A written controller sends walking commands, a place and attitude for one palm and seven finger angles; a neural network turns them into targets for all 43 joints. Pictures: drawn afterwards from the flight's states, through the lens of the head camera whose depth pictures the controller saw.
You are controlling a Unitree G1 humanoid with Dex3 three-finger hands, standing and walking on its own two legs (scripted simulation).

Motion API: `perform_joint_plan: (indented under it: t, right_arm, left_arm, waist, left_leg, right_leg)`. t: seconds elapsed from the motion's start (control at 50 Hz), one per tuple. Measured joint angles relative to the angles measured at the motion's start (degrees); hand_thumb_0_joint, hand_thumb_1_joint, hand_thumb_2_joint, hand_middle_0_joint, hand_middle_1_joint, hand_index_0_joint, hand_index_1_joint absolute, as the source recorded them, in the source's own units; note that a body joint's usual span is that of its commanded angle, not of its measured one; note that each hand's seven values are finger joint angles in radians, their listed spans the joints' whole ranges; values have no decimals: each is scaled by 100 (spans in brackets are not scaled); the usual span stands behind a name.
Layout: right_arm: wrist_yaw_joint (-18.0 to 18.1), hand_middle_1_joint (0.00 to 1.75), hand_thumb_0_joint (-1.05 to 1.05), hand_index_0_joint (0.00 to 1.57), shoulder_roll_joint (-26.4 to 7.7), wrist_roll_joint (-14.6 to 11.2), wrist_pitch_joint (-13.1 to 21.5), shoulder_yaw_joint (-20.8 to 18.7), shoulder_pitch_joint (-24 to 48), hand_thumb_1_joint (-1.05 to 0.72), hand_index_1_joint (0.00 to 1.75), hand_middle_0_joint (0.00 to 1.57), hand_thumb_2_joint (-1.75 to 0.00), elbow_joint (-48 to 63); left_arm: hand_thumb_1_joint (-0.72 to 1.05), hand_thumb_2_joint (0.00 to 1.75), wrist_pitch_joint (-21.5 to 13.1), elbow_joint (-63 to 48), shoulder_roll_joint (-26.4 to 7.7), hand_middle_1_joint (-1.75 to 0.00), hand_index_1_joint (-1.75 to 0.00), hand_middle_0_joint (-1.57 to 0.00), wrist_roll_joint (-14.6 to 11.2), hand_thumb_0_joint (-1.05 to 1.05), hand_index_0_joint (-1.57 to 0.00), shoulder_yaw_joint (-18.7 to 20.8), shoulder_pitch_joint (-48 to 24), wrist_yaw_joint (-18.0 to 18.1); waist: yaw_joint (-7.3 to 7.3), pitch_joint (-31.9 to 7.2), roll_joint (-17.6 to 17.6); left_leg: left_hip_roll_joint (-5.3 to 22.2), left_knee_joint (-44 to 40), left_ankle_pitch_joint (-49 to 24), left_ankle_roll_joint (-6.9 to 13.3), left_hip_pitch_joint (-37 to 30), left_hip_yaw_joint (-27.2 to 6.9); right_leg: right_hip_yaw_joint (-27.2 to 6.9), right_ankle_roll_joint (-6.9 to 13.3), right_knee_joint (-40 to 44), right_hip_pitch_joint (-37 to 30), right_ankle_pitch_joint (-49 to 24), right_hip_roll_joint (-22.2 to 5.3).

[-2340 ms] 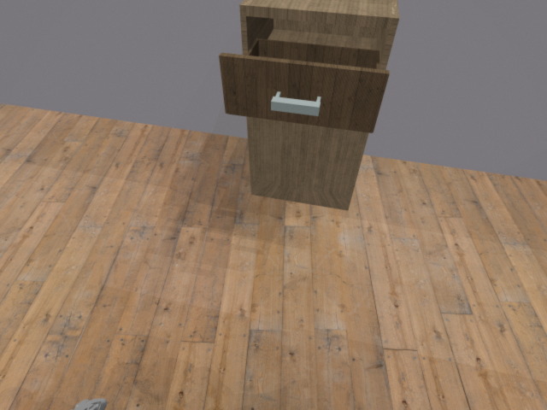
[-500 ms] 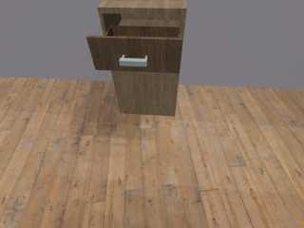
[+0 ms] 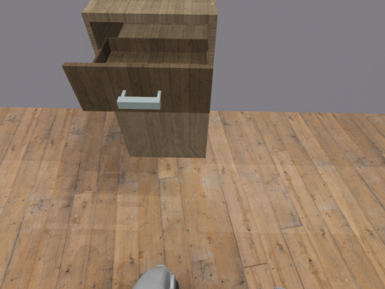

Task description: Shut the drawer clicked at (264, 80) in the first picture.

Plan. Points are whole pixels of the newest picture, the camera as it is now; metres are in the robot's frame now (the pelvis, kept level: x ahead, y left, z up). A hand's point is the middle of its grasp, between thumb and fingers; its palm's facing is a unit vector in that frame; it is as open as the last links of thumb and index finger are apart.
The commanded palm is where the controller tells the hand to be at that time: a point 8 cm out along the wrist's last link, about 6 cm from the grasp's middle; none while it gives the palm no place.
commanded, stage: take the last steps up to it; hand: left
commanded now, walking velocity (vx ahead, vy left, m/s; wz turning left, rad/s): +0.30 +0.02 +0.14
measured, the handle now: (140, 98) +0.64 +0.24 +0.00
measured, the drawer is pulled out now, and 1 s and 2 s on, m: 0.29 0.29 0.29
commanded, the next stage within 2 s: come to a stop and stand still in 0.80 s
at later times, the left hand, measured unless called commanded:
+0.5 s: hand (133, 227) +0.28 +0.19 -0.15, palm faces -0.01 -0.98 -0.19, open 7.3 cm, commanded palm none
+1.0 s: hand (127, 237) +0.26 +0.21 -0.19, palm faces +0.13 -0.98 -0.16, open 7.3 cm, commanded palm none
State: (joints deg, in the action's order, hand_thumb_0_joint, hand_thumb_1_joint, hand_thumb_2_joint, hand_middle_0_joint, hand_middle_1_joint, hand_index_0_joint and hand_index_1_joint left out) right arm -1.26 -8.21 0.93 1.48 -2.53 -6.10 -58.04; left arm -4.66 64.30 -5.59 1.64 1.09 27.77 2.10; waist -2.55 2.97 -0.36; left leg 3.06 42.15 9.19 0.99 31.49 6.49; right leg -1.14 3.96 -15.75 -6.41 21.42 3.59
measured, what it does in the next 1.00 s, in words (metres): walks ahead: left foot, then right foot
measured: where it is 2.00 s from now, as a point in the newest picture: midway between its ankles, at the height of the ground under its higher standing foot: (204, 264)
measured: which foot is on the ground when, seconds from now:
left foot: up 0.00-0.04, down 0.06-0.58, up 0.60-0.90, down 0.92-1.00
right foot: down 0.00-0.06, up 0.08-0.54, down 0.56-0.92, up 0.94-1.00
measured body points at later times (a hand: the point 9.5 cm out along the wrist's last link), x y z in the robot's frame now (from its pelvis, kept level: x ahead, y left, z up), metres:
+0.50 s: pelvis +0.18 +0.01 +0.01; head +0.19 +0.02 +0.46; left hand +0.28 +0.24 -0.14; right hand +0.11 -0.20 -0.15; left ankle +0.13 +0.09 -0.73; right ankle +0.26 -0.12 -0.71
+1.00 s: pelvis +0.33 +0.04 +0.00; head +0.33 +0.08 +0.44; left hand +0.26 +0.26 -0.18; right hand +0.42 -0.20 -0.13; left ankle +0.36 +0.12 -0.73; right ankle +0.28 -0.10 -0.70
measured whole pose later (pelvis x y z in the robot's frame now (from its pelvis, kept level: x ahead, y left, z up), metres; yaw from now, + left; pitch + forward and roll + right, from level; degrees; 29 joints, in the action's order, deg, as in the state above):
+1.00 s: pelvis +0.33 +0.04 +0.00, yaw +3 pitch -2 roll -2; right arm 1.0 -9.8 1.8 2.9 -1.8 -10.9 -58.6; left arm 0.3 64.5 -10.7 1.1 2.6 21.3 1.8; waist -1.6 2.6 2.9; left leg 3.0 34.6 15.3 3.7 17.5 8.7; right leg 4.4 -0.6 -45.6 13.4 29.7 -3.3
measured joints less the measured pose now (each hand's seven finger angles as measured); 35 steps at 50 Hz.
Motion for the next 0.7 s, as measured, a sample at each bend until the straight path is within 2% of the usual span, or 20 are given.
perform_joint_plan:
  t: [0.04,0.06,0.08,0.12,0.14,0.18,0.26,0.34,0.42,0.52,0.56,0.58,0.62,0.66,0.7]
  right_arm:
    - [32,30,1,20,45,19,102,45,23,-91,30,20,-90,57]
    - [50,30,1,20,28,53,169,71,-13,-91,30,20,-90,110]
    - [84,30,1,20,62,67,220,70,-35,-91,30,20,-90,136]
    - [139,30,0,20,114,28,246,85,-156,-91,30,20,-90,148]
    - [170,30,0,20,120,18,249,84,-261,-91,30,20,-89,114]
    - [274,30,0,21,90,-22,280,-12,-500,-92,30,21,-89,19]
    - [277,30,-1,20,-85,0,251,-42,-950,-94,30,20,-89,-229]
    - [233,30,0,20,-103,11,215,-12,-1304,-93,30,20,-90,-387]
    - [210,30,0,20,-43,38,194,3,-1568,-92,30,20,-90,-479]
    - [221,30,0,20,55,74,180,32,-1846,-91,30,20,-90,-583]
    - [229,30,0,20,99,54,174,53,-1983,-91,30,20,-90,-635]
    - [218,30,0,20,113,31,161,60,-2014,-91,30,20,-90,-678]
    - [195,30,1,20,102,16,71,63,-1937,-91,30,20,-90,-766]
    - [169,30,1,20,79,25,-20,23,-1812,-91,30,20,-90,-791]
    - [155,30,1,20,51,44,-81,-28,-1654,-91,30,20,-90,-716]
  left_arm:
    - [90,90,21,37,-49,-30,-30,-20,-12,0,-20,25,48,5]
    - [90,90,41,44,-40,-30,-30,-20,-40,0,-20,44,112,-3]
    - [90,90,92,54,-85,-30,-30,-20,-75,0,-20,61,67,-19]
    - [90,90,189,11,-211,-30,-30,-20,-84,0,-20,108,-169,-35]
    - [90,90,219,-27,-262,-30,-30,-20,-68,1,-20,140,-311,-55]
    - [91,90,258,-157,-330,-30,-30,-20,-22,1,-20,195,-603,-111]
    - [91,90,301,-517,-356,-30,-30,-20,41,1,-20,234,-1084,-165]
    - [93,90,355,-675,-441,-30,-30,-20,51,1,-20,265,-1437,-171]
    - [93,90,411,-706,-478,-30,-30,-20,42,1,-19,251,-1690,-222]
    - [92,90,401,-724,-430,-30,-30,-20,27,1,-19,212,-1948,-250]
    - [91,90,308,-766,-400,-30,-30,-20,24,1,-19,181,-2013,-261]
    - [91,90,225,-777,-369,-30,-30,-20,27,1,-20,175,-2054,-249]
    - [91,90,89,-793,-271,-30,-30,-20,1,0,-20,131,-2057,-224]
    - [91,90,38,-774,-192,-30,-30,-20,-19,0,-20,100,-1916,-191]
    - [93,90,15,-762,-151,-30,-30,-20,-81,-1,-20,207,-1732,-74]
  waist:
    - [34,24,60]
    - [49,-19,-18]
    - [105,-19,43]
    - [138,56,234]
    - [142,60,285]
    - [155,29,324]
    - [151,-113,313]
    - [255,-165,283]
    - [439,-159,208]
    - [635,-122,106]
    - [669,-106,74]
    - [649,-73,35]
    - [621,17,-95]
    - [568,-5,-142]
    - [526,-67,-163]
  left_leg:
    - [-209,-554,-112,176,-480,79]
    - [-195,-793,-101,351,-751,7]
    - [-231,-664,237,436,-767,19]
    - [-353,-497,508,471,-881,115]
    - [-409,-584,506,458,-1005,137]
    - [-521,-913,403,432,-1286,131]
    - [-657,-1561,285,495,-1760,65]
    - [-697,-1955,286,476,-2139,-26]
    - [-657,-2120,430,409,-2448,-115]
    - [-545,-2042,785,251,-2719,-185]
    - [-487,-1660,1107,154,-2690,-247]
    - [-427,-1196,1313,131,-2538,-272]
    - [-289,320,1775,118,-1986,-350]
    - [-174,1531,1718,95,-1398,-351]
    - [-18,1989,1443,25,-920,-325]
  right_leg:
    - [-3,-41,-608,58,378,-32]
    - [53,-59,-1361,337,573,38]
    - [111,-59,-2502,791,717,3]
    - [99,-46,-4571,1693,660,-118]
    - [130,-56,-5199,2087,460,-208]
    - [194,-104,-5670,2732,51,-438]
    - [246,-272,-4946,3513,-346,-853]
    - [264,-405,-3793,3693,-657,-1046]
    - [318,-436,-2883,3492,-764,-1028]
    - [509,-375,-2032,2969,-652,-824]
    - [611,-283,-1429,2532,-868,-716]
    - [660,-249,-1371,2450,-1136,-680]
    - [814,-246,-1573,2341,-941,-602]
    - [918,-258,-1465,2116,-755,-556]
    - [1011,-294,-1195,1874,-756,-516]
